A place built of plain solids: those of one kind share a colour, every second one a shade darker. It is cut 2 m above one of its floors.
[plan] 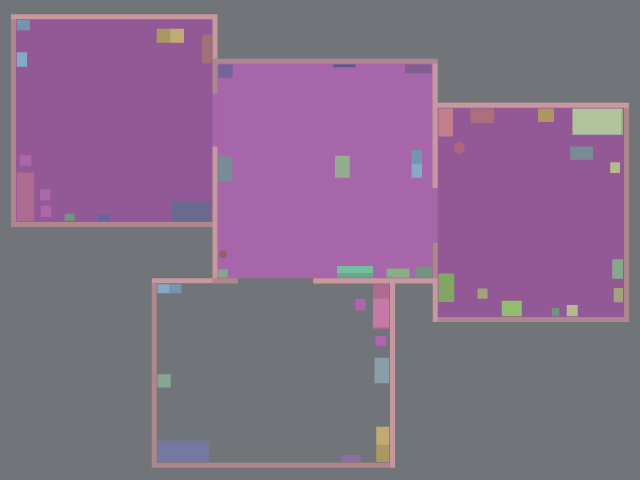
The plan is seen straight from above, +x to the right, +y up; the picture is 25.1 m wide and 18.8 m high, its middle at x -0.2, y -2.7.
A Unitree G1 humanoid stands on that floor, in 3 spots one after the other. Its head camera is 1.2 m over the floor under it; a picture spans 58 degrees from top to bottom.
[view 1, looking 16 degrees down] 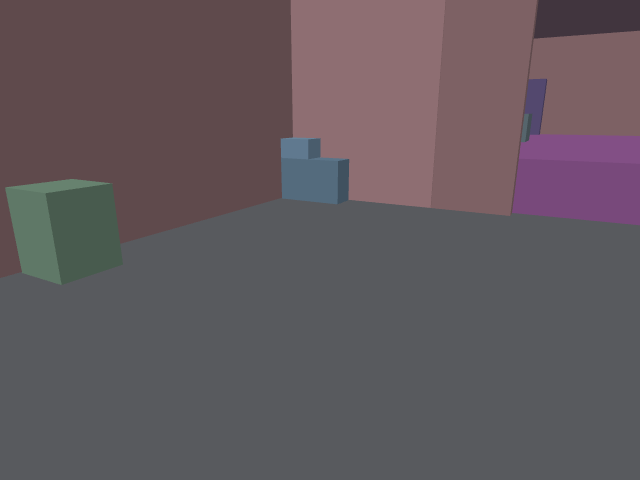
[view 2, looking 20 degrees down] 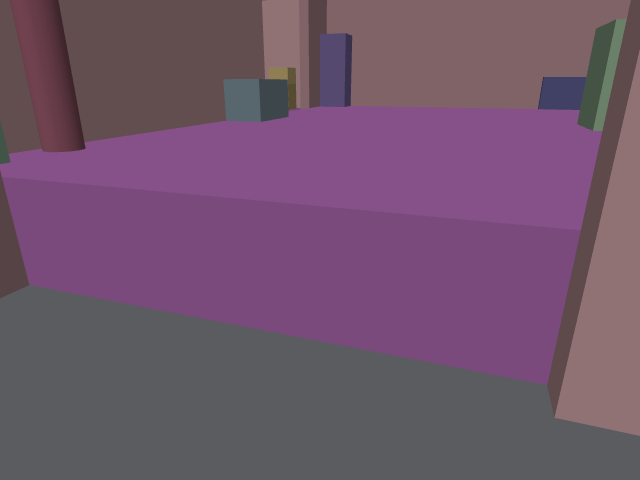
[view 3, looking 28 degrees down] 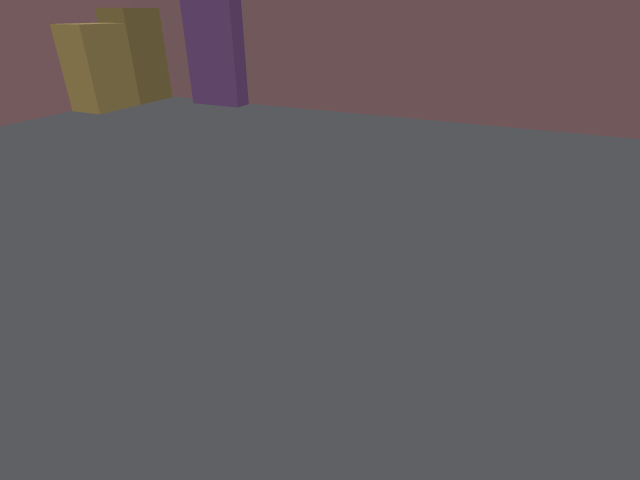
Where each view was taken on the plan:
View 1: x -2.93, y -10.16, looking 119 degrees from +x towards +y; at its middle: ground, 4.35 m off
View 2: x -0.88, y -5.94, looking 109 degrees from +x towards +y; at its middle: floor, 1.96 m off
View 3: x -2.93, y -5.94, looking -66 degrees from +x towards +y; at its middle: ground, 2.56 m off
